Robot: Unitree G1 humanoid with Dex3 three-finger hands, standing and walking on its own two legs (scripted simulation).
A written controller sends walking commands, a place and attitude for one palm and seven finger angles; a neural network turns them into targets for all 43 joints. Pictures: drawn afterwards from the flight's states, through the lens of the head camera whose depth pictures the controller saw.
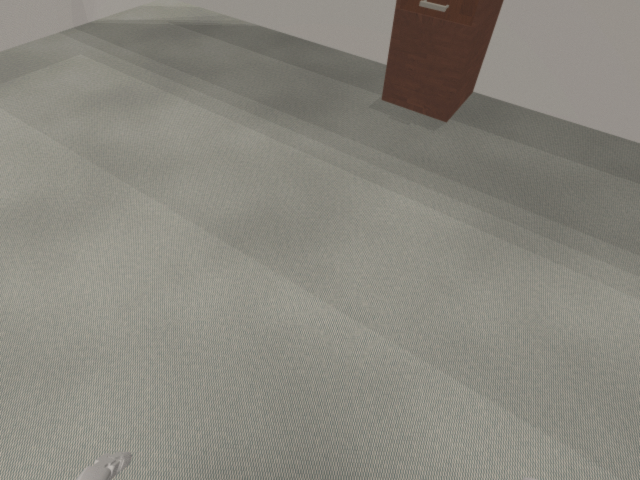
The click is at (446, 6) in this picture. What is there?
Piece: drawer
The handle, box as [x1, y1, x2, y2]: [419, 0, 448, 11]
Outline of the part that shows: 419,3 419,5 442,11 444,11 448,6 427,2 426,0 421,0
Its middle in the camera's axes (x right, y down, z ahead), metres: +0.56 -1.16 +1.91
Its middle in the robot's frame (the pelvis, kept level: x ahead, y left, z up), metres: +2.22 -0.46 -0.18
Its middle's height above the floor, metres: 0.59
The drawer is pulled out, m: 0.00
